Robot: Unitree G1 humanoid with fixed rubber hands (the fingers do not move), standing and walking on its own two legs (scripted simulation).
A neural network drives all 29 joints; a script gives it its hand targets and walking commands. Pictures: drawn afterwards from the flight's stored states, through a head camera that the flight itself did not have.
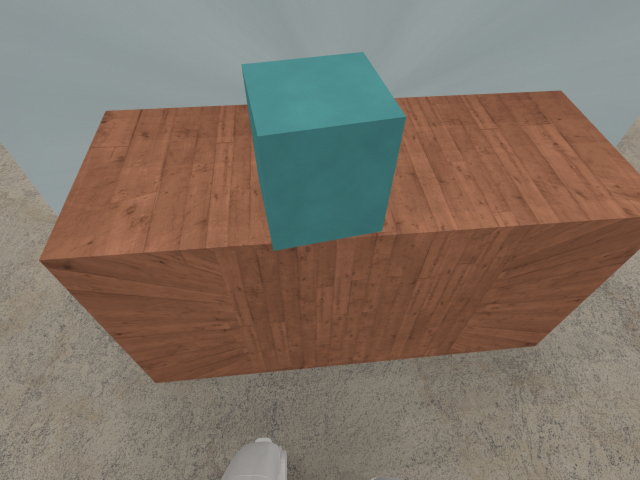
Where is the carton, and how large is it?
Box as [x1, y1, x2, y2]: [241, 52, 405, 250]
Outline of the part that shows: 363,52 241,64 258,177 273,250 374,232 382,229 405,116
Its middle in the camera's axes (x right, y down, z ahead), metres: -0.01 -0.15 +0.68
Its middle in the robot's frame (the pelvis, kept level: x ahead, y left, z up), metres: +0.63 +0.03 +0.04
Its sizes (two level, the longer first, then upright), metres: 0.210 0.200 0.250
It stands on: a pedestal, 0.64 m high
